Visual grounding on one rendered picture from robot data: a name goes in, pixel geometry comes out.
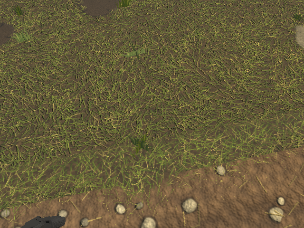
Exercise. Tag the robot left hand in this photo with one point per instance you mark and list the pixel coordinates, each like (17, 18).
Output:
(46, 222)

